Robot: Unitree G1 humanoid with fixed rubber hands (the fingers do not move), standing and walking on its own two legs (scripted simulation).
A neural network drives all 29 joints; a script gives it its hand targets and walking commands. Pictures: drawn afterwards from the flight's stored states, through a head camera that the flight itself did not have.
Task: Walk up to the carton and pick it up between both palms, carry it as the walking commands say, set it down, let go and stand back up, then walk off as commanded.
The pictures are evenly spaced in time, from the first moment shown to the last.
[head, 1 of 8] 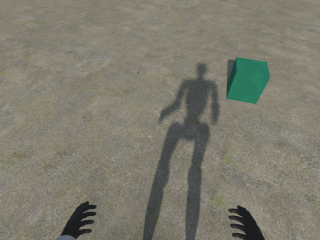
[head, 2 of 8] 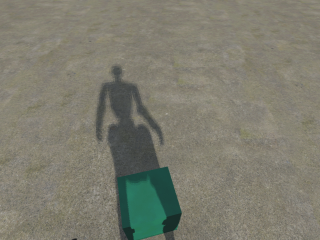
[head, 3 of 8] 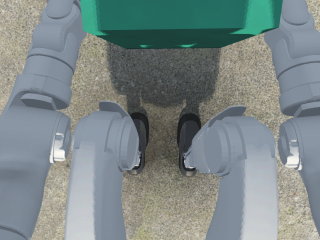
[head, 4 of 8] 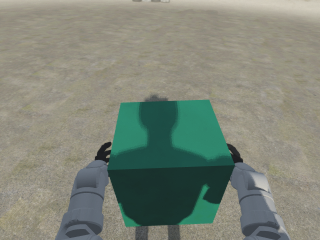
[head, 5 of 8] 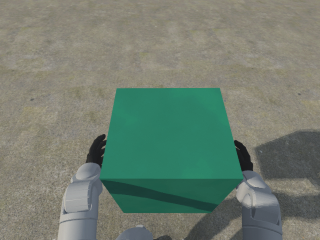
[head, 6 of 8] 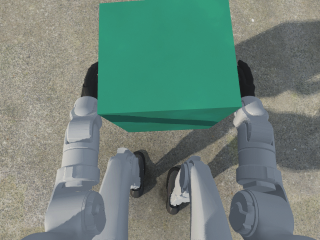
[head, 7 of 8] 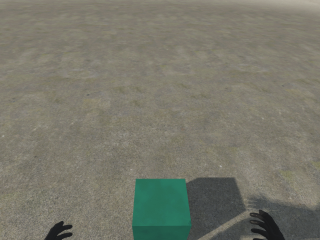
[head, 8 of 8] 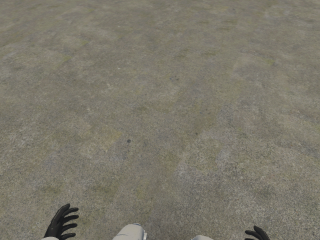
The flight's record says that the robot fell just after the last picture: no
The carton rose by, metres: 0.65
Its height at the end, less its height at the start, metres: +0.00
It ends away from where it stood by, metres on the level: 2.14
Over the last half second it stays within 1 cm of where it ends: yes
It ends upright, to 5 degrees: yes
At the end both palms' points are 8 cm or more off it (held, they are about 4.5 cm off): yes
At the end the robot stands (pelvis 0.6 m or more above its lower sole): yes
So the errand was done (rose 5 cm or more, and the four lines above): yes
